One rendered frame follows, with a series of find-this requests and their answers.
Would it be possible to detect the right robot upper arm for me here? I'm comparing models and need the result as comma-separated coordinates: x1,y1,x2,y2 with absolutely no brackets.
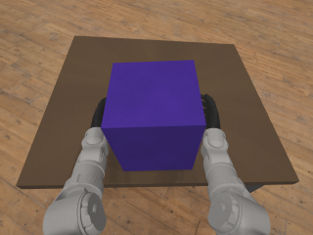
207,191,271,235

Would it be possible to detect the robot right forearm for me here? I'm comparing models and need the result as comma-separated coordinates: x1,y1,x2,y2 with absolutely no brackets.
201,127,258,204

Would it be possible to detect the table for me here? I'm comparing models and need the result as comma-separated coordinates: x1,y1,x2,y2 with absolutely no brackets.
16,35,299,193

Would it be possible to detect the robot left forearm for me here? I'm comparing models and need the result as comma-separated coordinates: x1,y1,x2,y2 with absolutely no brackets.
42,126,109,235

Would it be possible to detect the carton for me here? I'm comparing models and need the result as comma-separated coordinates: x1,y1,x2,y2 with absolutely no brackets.
101,60,206,171

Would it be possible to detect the right robot hand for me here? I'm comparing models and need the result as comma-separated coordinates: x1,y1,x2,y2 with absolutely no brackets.
201,94,221,129

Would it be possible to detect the left robot hand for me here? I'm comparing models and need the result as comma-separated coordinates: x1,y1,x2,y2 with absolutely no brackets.
90,97,107,128

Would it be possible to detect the left robot upper arm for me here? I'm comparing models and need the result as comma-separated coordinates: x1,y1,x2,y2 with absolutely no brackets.
43,191,107,235

